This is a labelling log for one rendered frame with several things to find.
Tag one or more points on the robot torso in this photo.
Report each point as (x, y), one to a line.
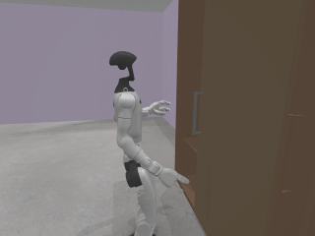
(136, 129)

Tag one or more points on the wardrobe door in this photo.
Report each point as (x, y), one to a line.
(289, 210)
(250, 56)

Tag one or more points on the right robot shin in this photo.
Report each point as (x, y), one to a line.
(144, 229)

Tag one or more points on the robot right forearm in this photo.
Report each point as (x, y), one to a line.
(134, 152)

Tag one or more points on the robot left forearm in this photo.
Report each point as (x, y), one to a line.
(146, 111)

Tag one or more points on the right robot upper arm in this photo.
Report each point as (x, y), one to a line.
(126, 106)

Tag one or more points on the handle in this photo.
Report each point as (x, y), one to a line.
(195, 113)
(284, 154)

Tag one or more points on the robot right hand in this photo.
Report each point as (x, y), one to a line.
(168, 176)

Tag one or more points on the robot left hand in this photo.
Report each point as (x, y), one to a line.
(155, 109)

